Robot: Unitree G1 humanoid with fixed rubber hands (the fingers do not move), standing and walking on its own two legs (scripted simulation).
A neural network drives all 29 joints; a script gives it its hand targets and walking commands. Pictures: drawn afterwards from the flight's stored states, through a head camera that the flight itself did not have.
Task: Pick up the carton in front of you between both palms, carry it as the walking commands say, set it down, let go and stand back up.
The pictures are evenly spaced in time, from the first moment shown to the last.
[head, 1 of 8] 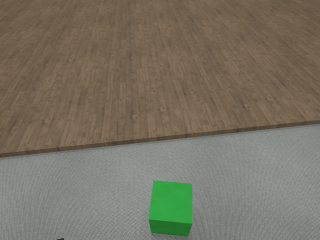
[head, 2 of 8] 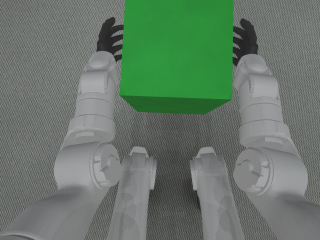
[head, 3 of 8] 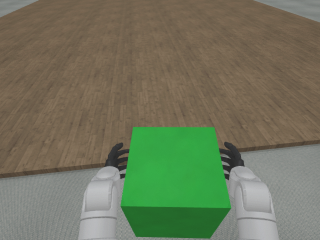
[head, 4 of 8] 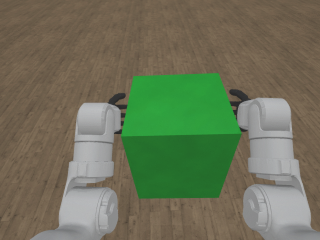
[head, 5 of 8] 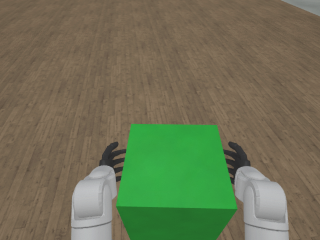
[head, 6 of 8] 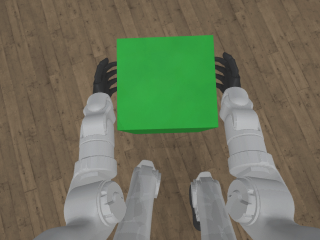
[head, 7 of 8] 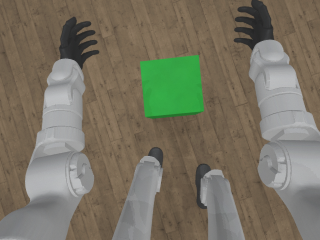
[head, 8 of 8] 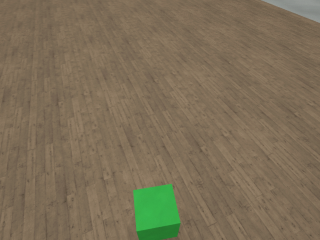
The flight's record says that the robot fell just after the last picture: no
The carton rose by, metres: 0.79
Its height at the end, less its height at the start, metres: +0.05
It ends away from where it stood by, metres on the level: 2.49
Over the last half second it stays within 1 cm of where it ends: yes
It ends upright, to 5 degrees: yes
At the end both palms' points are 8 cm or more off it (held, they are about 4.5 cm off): yes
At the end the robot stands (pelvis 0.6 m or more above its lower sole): yes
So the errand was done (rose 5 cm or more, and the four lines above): yes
